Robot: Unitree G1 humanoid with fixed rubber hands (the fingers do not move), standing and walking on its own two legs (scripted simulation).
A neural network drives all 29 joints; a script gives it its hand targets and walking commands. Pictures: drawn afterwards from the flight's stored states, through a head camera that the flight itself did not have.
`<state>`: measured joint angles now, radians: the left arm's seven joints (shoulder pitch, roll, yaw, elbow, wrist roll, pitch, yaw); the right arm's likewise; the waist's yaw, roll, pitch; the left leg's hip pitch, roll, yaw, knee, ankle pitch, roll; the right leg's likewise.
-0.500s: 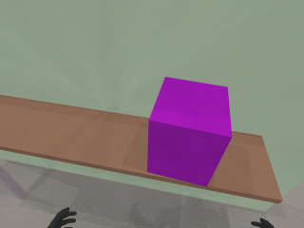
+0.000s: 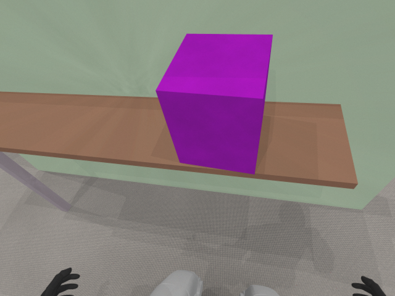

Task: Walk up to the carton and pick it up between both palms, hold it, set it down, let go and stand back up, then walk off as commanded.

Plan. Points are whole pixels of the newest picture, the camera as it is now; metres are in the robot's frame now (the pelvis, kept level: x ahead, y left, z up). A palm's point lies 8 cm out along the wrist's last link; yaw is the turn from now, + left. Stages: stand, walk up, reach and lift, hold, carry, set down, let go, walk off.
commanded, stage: walk off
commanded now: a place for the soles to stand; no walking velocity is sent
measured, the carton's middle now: (221, 105) +0.53 -0.02 +0.05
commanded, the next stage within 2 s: none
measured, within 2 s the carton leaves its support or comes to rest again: neither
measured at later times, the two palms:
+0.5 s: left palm out of the picture -0.02 +0.35 -0.08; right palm out of the picture -0.12 -0.29 -0.11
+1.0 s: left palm out of the picture -0.20 +0.37 -0.06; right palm out of the picture -0.22 -0.26 -0.08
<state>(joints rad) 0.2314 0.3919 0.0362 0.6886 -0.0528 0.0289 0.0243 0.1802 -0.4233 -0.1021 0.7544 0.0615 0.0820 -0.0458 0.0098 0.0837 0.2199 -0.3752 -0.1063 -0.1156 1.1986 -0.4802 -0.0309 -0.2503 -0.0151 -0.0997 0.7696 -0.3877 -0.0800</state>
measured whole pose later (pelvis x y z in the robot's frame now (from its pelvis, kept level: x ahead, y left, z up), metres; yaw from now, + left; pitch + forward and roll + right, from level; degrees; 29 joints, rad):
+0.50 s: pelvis -0.16 +0.04 -0.02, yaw +0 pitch -8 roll -1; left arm 0.22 0.39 0.04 0.60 -0.04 0.07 0.06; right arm 0.36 -0.44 -0.10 0.75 0.06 0.10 0.01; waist -0.01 0.04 0.16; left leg -0.33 -0.07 -0.06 0.89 -0.44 0.01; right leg -0.49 -0.02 -0.10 0.75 -0.25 -0.03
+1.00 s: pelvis -0.30 +0.06 +0.00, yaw -2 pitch -7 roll -2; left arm 0.34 0.38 0.04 0.66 -0.04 -0.02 0.03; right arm 0.32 -0.42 -0.10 0.65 0.05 0.07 0.02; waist 0.00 0.09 0.04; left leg -0.48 -0.05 -0.14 1.18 -0.33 0.04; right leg -0.09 0.05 -0.06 0.66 -0.46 -0.04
